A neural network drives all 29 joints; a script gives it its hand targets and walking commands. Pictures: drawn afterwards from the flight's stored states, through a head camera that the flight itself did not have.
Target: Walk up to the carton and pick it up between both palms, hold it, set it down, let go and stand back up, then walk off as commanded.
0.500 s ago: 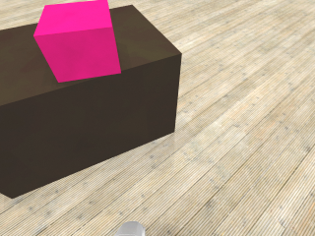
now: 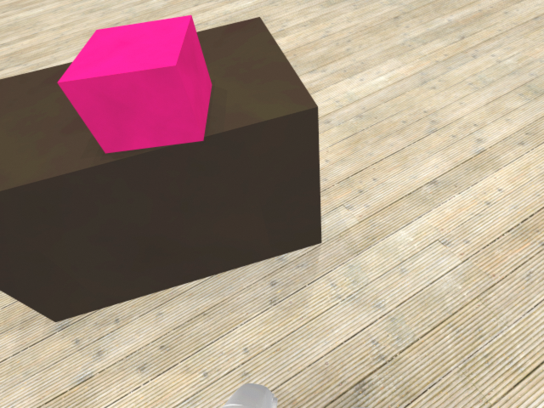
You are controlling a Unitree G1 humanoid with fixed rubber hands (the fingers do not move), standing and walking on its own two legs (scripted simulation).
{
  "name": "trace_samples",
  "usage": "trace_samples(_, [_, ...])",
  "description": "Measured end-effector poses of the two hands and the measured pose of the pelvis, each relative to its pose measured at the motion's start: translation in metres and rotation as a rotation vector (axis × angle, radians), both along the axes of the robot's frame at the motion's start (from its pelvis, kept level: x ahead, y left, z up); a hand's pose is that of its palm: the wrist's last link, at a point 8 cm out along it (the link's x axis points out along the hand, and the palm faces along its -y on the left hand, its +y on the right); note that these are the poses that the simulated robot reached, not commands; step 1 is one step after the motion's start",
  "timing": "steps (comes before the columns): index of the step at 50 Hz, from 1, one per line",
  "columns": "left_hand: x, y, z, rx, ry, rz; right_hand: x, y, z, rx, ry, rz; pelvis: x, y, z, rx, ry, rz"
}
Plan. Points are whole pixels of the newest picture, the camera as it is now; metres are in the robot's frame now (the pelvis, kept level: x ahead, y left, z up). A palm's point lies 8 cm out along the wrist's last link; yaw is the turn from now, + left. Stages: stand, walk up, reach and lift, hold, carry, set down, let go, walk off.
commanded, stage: walk up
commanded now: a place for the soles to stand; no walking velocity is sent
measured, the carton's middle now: (148, 83) +0.90 +0.35 +0.04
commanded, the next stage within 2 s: none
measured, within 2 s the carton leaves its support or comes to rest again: neither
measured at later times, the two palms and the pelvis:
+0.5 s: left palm out of the picture +0.08 +0.39 -0.11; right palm (464, 406) +0.14 -0.23 -0.13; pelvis +0.05 +0.07 -0.01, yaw +5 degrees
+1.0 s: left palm out of the picture +0.03 +0.45 -0.09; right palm (408, 384) +0.18 -0.17 -0.13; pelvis +0.05 +0.12 +0.00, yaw +12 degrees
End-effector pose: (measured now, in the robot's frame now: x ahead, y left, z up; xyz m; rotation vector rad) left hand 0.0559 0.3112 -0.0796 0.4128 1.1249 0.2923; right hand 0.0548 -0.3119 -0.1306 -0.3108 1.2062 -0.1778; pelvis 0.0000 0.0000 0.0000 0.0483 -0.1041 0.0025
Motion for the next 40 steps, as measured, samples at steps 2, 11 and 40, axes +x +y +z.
trace_samples(2, [0.005,-0.001,0.009,0.026,0.001,0.001,0.002,0.000,-0.003,0.024,0.031,0.001,0.005,-0.004,0.004,0.004,0.015,0.002])
trace_samples(11, [0.012,0.007,0.012,0.065,0.022,0.041,0.022,0.007,-0.010,0.043,0.106,0.023,0.025,-0.001,0.003,-0.012,0.047,0.033])
trace_samples(40, [-0.002,0.134,-0.026,-0.024,0.103,0.185,0.120,0.141,0.010,-0.043,0.005,0.196,0.053,0.124,-0.006,-0.078,0.084,0.174])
